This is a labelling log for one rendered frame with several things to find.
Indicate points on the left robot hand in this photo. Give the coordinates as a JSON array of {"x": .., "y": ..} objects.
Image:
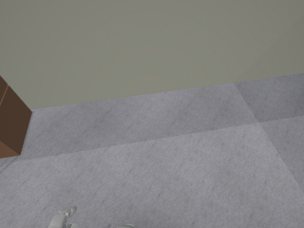
[{"x": 60, "y": 220}]

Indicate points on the cupboard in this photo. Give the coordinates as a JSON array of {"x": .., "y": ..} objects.
[{"x": 14, "y": 121}]

